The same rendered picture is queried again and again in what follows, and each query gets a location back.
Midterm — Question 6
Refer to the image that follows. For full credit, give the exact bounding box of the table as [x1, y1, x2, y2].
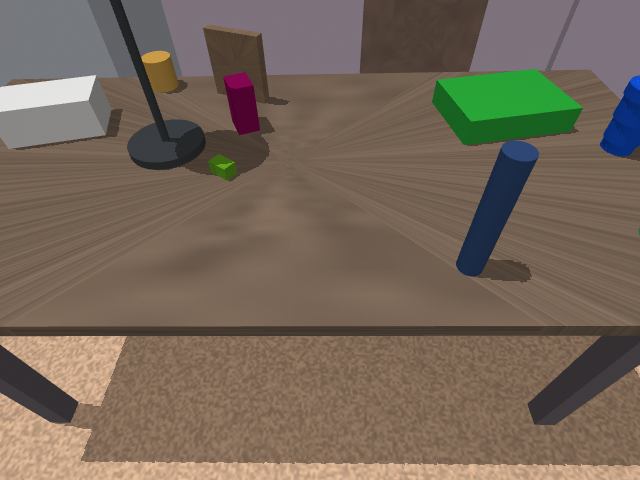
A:
[0, 70, 640, 425]

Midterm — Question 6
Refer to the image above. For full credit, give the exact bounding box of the desk lamp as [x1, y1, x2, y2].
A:
[110, 0, 206, 170]

